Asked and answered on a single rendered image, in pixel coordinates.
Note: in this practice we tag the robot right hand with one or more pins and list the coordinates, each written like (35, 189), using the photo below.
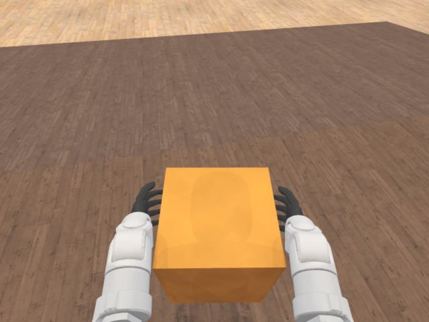
(292, 207)

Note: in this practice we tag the left robot forearm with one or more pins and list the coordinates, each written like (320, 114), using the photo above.
(125, 296)

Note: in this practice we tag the carton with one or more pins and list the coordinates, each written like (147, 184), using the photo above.
(218, 237)

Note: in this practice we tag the right robot forearm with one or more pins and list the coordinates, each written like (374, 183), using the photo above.
(317, 292)

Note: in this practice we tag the robot left hand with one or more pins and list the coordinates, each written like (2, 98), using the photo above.
(142, 204)

